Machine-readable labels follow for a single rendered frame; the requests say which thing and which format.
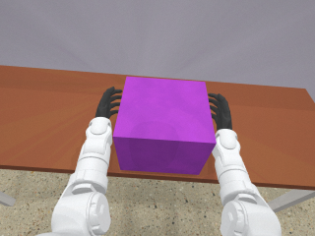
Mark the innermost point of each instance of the robot right upper arm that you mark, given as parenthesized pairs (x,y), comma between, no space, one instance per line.
(239,218)

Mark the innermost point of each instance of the robot left hand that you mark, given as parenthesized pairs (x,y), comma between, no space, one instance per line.
(104,106)

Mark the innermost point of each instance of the robot right forearm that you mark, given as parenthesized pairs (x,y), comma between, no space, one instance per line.
(233,177)

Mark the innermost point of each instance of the table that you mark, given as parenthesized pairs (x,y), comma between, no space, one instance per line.
(44,115)

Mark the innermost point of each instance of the robot left upper arm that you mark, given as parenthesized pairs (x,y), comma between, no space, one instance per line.
(85,214)

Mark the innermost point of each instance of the carton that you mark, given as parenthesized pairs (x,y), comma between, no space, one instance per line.
(164,126)

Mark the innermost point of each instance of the robot left forearm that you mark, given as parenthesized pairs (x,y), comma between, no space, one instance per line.
(91,171)

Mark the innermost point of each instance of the robot right hand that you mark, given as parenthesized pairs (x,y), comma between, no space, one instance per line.
(222,116)

